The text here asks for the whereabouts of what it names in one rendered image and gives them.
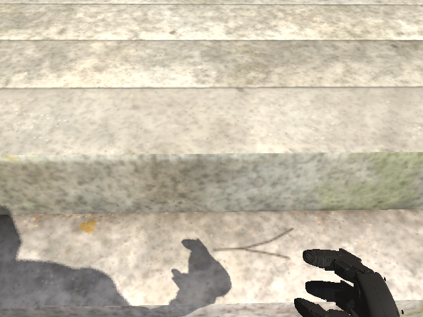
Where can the robot right hand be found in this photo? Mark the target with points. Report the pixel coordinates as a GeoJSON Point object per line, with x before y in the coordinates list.
{"type": "Point", "coordinates": [369, 297]}

